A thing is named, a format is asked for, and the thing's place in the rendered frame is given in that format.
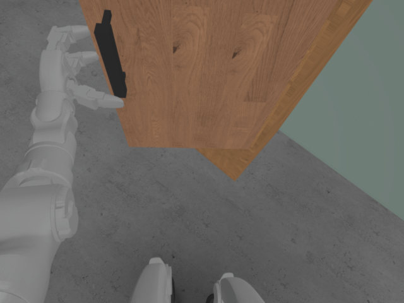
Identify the robot left forearm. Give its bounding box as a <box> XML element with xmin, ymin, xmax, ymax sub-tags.
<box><xmin>0</xmin><ymin>90</ymin><xmax>78</xmax><ymax>192</ymax></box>

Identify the robot left upper arm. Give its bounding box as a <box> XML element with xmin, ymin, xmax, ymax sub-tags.
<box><xmin>0</xmin><ymin>184</ymin><xmax>78</xmax><ymax>303</ymax></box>

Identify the robot thigh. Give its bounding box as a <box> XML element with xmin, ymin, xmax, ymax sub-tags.
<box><xmin>129</xmin><ymin>263</ymin><xmax>172</xmax><ymax>303</ymax></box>
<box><xmin>213</xmin><ymin>277</ymin><xmax>265</xmax><ymax>303</ymax></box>

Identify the left robot thigh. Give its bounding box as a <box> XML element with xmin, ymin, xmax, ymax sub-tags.
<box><xmin>129</xmin><ymin>263</ymin><xmax>172</xmax><ymax>303</ymax></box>

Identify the left robot hand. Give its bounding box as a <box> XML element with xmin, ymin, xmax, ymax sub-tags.
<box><xmin>39</xmin><ymin>25</ymin><xmax>124</xmax><ymax>110</ymax></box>

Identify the cupboard door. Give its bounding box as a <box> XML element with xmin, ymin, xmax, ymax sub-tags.
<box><xmin>79</xmin><ymin>0</ymin><xmax>338</xmax><ymax>149</ymax></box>

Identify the handle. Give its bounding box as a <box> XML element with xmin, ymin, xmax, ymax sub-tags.
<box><xmin>94</xmin><ymin>9</ymin><xmax>127</xmax><ymax>98</ymax></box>

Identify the right robot thigh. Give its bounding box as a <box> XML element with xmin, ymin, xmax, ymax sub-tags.
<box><xmin>213</xmin><ymin>277</ymin><xmax>265</xmax><ymax>303</ymax></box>

